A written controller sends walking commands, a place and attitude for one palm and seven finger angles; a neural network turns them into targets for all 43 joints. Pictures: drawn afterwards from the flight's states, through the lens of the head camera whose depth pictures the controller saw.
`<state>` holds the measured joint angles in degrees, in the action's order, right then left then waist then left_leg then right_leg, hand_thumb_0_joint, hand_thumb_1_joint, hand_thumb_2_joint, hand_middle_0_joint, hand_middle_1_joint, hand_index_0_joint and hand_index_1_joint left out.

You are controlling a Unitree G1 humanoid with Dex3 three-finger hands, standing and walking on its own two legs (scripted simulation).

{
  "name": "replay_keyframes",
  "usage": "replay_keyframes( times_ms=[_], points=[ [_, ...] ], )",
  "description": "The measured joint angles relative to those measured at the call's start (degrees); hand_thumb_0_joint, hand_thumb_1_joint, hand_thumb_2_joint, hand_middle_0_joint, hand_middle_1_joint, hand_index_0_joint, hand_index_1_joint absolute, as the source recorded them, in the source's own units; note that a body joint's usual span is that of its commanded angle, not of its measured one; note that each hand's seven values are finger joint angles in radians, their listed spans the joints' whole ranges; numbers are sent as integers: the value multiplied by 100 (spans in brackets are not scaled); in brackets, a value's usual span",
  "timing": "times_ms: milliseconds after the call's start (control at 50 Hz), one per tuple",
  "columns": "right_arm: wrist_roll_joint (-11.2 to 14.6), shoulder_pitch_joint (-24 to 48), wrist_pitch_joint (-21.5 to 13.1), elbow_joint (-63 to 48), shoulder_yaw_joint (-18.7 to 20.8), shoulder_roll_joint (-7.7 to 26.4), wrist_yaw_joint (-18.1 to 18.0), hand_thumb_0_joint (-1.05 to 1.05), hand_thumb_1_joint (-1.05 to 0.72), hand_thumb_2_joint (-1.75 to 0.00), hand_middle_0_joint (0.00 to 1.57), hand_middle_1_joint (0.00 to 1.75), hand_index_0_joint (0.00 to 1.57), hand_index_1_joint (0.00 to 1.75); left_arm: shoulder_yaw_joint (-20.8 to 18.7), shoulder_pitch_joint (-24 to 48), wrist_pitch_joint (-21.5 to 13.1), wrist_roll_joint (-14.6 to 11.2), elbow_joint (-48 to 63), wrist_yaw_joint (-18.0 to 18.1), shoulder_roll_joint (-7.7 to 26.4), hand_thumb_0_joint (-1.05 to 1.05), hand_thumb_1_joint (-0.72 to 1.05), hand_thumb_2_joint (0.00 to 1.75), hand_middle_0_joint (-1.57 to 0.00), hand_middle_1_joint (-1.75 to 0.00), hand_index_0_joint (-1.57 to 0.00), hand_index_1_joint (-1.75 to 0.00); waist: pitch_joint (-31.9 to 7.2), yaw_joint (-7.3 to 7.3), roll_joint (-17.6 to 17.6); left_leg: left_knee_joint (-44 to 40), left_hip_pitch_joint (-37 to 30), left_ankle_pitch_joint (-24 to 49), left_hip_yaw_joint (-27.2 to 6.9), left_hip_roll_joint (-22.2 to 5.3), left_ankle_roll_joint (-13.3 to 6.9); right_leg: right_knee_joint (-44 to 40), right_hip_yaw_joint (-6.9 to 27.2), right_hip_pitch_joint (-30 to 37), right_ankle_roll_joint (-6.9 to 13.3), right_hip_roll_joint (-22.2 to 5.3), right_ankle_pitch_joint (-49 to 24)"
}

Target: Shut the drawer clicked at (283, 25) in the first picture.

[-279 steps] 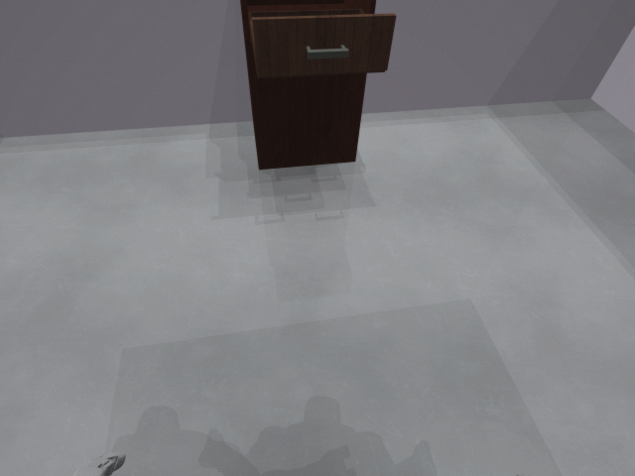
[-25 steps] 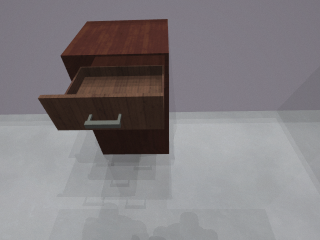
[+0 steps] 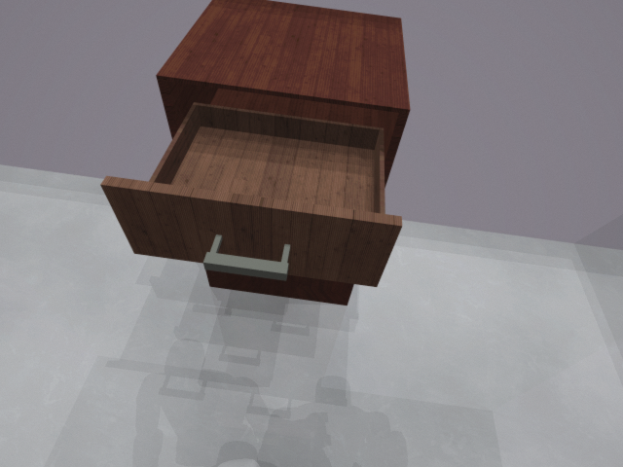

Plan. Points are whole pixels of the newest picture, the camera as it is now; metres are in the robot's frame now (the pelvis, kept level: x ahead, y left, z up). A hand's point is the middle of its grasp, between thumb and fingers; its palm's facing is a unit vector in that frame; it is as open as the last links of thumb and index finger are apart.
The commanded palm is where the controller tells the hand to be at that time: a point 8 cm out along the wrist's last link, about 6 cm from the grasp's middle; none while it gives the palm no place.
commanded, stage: take the last steps up to it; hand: left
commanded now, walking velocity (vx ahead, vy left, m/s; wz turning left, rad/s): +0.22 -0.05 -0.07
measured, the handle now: (249, 256) +0.42 +0.15 -0.04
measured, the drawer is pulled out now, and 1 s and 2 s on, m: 0.30 0.30 0.30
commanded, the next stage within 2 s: come to a stop and stand still in 0.26 s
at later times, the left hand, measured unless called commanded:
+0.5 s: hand (222, 411) +0.21 +0.15 -0.16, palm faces -0.05 -0.98 -0.19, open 7.4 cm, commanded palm none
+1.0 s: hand out of the picture +0.11 +0.20 -0.17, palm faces +0.05 -0.97 -0.23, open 7.3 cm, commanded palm none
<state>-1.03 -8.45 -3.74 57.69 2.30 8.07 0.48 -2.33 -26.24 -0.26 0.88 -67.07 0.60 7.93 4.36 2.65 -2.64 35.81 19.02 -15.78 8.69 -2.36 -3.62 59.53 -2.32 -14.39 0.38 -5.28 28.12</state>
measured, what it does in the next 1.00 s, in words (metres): steps on the spot: right foot, then left foot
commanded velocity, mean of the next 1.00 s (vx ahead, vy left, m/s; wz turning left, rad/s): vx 0.03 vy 0.01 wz -0.02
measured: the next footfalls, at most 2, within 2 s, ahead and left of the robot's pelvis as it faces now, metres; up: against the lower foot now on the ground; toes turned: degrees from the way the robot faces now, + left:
right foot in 0.52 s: +0.22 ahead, -0.13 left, +0.00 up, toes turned -7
left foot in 0.96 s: +0.08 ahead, +0.09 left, +0.00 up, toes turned +2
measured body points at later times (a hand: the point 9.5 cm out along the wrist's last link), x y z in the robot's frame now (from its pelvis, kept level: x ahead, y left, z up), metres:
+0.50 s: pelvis +0.12 -0.01 +0.01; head +0.14 -0.02 +0.46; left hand +0.21 +0.20 -0.14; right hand +0.02 -0.20 -0.15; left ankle +0.04 +0.08 -0.73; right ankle +0.18 -0.13 -0.71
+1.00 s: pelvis +0.06 +0.01 +0.01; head +0.06 +0.01 +0.46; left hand +0.11 +0.25 -0.15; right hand +0.09 -0.23 -0.14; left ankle +0.04 +0.13 -0.73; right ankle +0.17 -0.12 -0.71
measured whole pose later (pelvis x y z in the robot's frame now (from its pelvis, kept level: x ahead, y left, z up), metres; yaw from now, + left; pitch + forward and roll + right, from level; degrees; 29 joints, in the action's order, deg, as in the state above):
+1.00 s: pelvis +0.06 +0.01 +0.01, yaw -2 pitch -1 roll +1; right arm -1.2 -15.9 0.5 59.2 2.4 8.6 -0.7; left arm -3.6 -13.0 3.3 1.1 -59.8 2.2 11.1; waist -0.5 0.9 -2.3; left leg 27.8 8.7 -19.2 3.3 -0.3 -0.1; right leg 34.3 -1.1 -25.1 0.0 -2.5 14.2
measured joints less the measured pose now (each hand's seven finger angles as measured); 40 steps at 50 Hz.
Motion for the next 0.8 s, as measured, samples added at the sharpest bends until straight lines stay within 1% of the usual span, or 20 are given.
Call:
replay_keyframes(
  times_ms=[20, 60, 120, 180, 280, 340, 400, 460, 480, 520, 540, 560, 580, 600, 640, 720, 800],
  points=[
    [4, -37, -19, 5, -21, -51, -30, 0, -91, -90, 20, 30, 20, 30, -31, 118, 5, 6, 23, -7, 43, 0, 91, 90, -20, -30, -20, -29, -36, -25, -15, -195, -172, 32, 43, 26, 18, 394, 0, -297, 28, 15, -229],
    [73, -127, -111, -11, 54, -82, -147, -1, -94, -90, 20, 30, 20, 30, -82, 374, -12, 18, 131, -19, 126, 0, 91, 90, -20, -29, -20, -29, -111, -83, -47, -627, -507, 148, 121, 115, -11, 735, -12, -791, 24, 8, -664],
    [71, -319, -162, 64, 43, -15, -193, -2, -96, -90, 20, 30, 20, 30, -138, 778, -28, 33, 370, -5, 236, 0, 91, 90, -20, -29, -20, -29, -243, -130, -63, -1174, -915, 294, 177, 242, -69, 757, -10, -1329, -35, 26, -1129],
    [58, -593, -130, 203, 2, -21, -190, -2, -95, -90, 20, 30, 20, 30, -183, 1142, -15, 41, 611, 4, 317, 0, 91, 90, -20, -29, -20, -29, -362, -155, -100, -1520, -1202, 350, 182, 364, -90, 667, 45, -1681, -90, 48, -1460],
    [29, -1056, -31, 421, -59, -136, -173, -1, -93, -90, 20, 30, 20, 30, -200, 1531, 69, 46, 853, -19, 321, 0, 91, 90, -20, -29, -20, -29, -437, -242, -110, -1757, -1502, 271, 187, 484, -89, 405, 141, -1928, -146, 36, -1728],
    [-1, -1285, 0, 515, -79, -201, -168, 0, -92, -90, 20, 30, 20, 30, -168, 1642, 121, 45, 886, -39, 265, 0, 91, 90, -20, -29, -20, -29, -382, -347, -35, -1797, -1629, 176, 201, 479, -55, 42, 115, -1881, -130, 10, -1674],
    [-36, -1468, 15, 600, -92, -248, -165, 0, -92, -90, 20, 30, 20, 30, -114, 1716, 154, 47, 870, -45, 190, 0, 91, 90, -20, -29, -20, -29, -263, -468, 62, -1767, -1722, 51, 222, 416, 18, -515, 13, -1698, -68, 7, -1503],
    [-58, -1577, 74, 716, -119, -283, -183, 0, -92, -90, 20, 30, 20, 30, -39, 1799, 146, 33, 843, -4, 94, 0, 91, 90, -20, -29, -20, -29, -92, -583, 166, -1538, -1724, -159, 216, 290, 143, -1420, -102, -1291, 11, 95, -1371],
    [-48, -1607, 105, 764, -129, -295, -190, 1, -91, -90, 20, 30, 20, 30, -15, 1813, 122, 30, 846, 12, 60, 0, 91, 90, -20, -29, -20, -29, -41, -598, 192, -1391, -1696, -266, 206, 241, 197, -1793, -132, -1090, 29, 142, -1482],
    [6, -1696, 175, 861, -135, -327, -188, 1, -91, -90, 20, 30, 20, 30, 26, 1769, 12, 30, 857, 36, 10, 0, 91, 90, -20, -29, -20, -29, -12, -571, 202, -891, -1551, -584, 176, 149, 314, -2622, -195, -596, 51, 206, -2017],
    [45, -1663, 231, 913, -120, -314, -185, 1, -91, -90, 20, 30, 20, 30, 16, 1761, -59, 14, 835, 74, -38, 0, 91, 90, -20, -29, -20, -29, 13, -536, 273, -496, -1384, -745, 104, 44, 358, -2687, -233, -536, 100, 289, -1814],
    [91, -1590, 298, 927, -93, -289, -191, 1, -91, -90, 20, 30, 20, 30, -4, 1776, -118, -19, 826, 116, -73, -1, 92, 90, -20, -29, -20, -29, 58, -544, 358, 6, -1158, -1035, -96, -15, 409, -2649, -291, -530, 163, 359, -1655],
    [131, -1512, 360, 910, -60, -263, -203, 1, -91, -90, 20, 30, 20, 30, 0, 1794, -150, -32, 822, 140, -80, -2, 93, 90, -20, -29, -20, -29, 89, -566, 412, 495, -926, -1324, -293, -15, 451, -2647, -348, -510, 220, 389, -1577],
    [154, -1428, 413, 883, -31, -239, -213, 1, -91, -90, 20, 30, 20, 30, 5, 1808, -161, -27, 815, 159, -69, -2, 94, 90, -20, -30, -20, -29, 94, -566, 428, 905, -721, -1523, -420, 7, 489, -2689, -377, -486, 261, 397, -1568],
    [164, -1237, 488, 808, 22, -186, -224, 1, -91, -90, 20, 30, 20, 30, 6, 1832, -123, -1, 789, 191, -26, -3, 95, 90, -21, -30, -21, -29, 67, -533, 401, 1462, -402, -1670, -553, 61, 548, -2840, -371, -437, 281, 380, -1670],
    [121, -839, 589, 572, 110, -12, -193, 1, -91, -90, 20, 30, 20, 30, -11, 1854, 0, 47, 758, 206, 11, -2, 94, 90, -21, -30, -21, -29, -48, -454, 386, 1909, 1, -1433, -668, 101, 630, -3097, -314, -445, 280, 319, -1904],
    [70, -537, 638, 315, 158, 156, -131, 0, -92, -90, 20, 30, 20, 30, -49, 1827, 110, 87, 813, 188, 40, -1, 92, 90, -21, -30, -21, -29, -142, -314, 377, 1831, 79, -1144, -712, 100, 656, -3234, -239, -548, 223, 250, -2118]
  ],
)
